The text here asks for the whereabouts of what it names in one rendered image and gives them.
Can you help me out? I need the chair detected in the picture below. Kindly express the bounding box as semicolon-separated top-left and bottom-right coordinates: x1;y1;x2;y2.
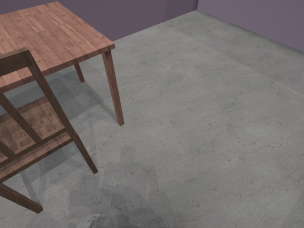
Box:
0;47;98;214

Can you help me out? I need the robot left hand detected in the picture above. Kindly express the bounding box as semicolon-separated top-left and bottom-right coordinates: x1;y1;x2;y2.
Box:
76;214;101;228

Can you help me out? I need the table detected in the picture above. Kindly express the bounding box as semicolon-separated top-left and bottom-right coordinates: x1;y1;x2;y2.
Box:
0;1;124;126

